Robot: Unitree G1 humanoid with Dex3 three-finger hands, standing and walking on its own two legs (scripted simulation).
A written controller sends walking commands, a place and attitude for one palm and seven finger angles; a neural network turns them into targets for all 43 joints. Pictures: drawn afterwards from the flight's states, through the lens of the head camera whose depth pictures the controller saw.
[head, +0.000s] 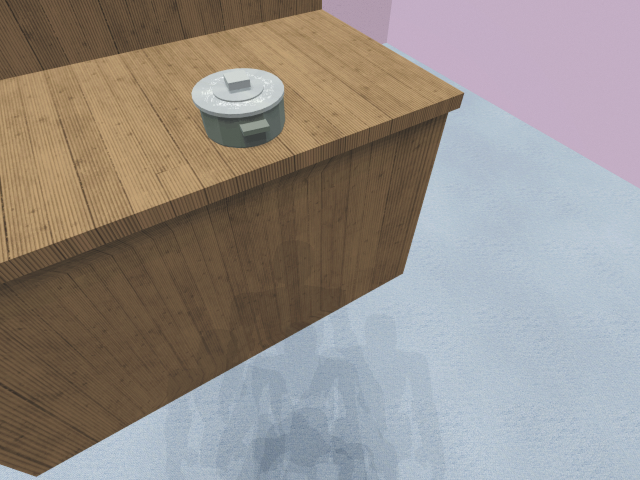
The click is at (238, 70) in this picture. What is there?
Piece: lid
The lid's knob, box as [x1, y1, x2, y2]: [223, 70, 250, 90]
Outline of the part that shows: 243,70 223,73 224,80 229,90 250,86 249,79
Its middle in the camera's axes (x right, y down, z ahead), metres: -0.17 -0.31 +0.76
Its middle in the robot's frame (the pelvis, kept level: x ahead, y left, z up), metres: +0.79 +0.21 +0.11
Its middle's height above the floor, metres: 0.88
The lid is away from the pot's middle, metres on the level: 0.00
